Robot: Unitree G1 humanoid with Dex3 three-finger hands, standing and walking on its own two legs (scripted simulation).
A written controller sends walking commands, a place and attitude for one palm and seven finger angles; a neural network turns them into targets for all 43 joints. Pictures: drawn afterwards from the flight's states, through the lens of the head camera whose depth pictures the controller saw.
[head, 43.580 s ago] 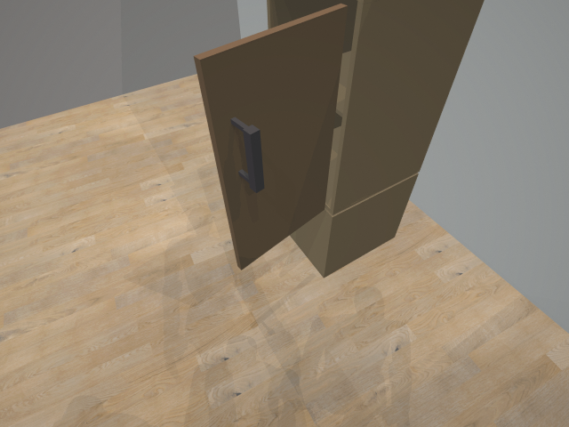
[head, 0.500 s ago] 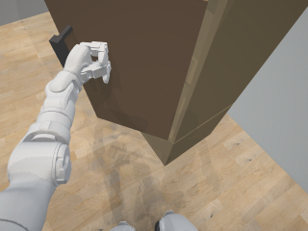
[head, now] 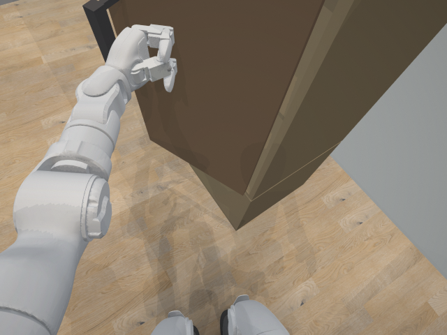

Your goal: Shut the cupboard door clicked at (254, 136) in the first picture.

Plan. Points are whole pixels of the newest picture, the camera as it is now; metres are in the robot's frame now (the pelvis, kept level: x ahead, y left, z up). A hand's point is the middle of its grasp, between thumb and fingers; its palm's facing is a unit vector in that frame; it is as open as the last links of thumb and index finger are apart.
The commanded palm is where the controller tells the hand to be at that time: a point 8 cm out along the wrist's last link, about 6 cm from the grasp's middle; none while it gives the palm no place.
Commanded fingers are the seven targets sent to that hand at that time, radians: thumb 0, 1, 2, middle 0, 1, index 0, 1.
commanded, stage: pull the fist back off the door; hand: left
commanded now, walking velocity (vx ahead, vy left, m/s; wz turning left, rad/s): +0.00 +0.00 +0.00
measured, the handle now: (117, 39) +0.61 +0.11 +0.11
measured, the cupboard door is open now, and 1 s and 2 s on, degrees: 24 20 20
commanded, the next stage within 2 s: draw the hand back to the body in 0.84 s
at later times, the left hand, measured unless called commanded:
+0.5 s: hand (169, 81) +0.49 +0.03 +0.12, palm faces -0.01 -1.00 +0.02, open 3.1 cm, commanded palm +0.45 +0.07 +0.12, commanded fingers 0.00 0.90 0.90 -1.30 -1.50 -1.30 -1.50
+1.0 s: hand (175, 112) +0.44 +0.02 +0.12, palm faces -0.07 -1.00 -0.01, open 3.1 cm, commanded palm +0.40 +0.09 +0.12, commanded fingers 0.00 0.90 0.90 -1.30 -1.50 -1.30 -1.50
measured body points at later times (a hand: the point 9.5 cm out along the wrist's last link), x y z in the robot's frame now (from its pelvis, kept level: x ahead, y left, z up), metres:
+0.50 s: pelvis +0.00 -0.02 +0.02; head +0.08 -0.03 +0.46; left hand +0.49 +0.08 +0.13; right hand +0.00 -0.26 -0.11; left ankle -0.03 +0.07 -0.68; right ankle +0.00 -0.08 -0.68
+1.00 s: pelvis -0.03 -0.02 +0.02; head +0.03 -0.03 +0.47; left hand +0.44 +0.08 +0.12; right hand +0.03 -0.27 -0.10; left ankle -0.03 +0.07 -0.68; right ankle +0.00 -0.08 -0.68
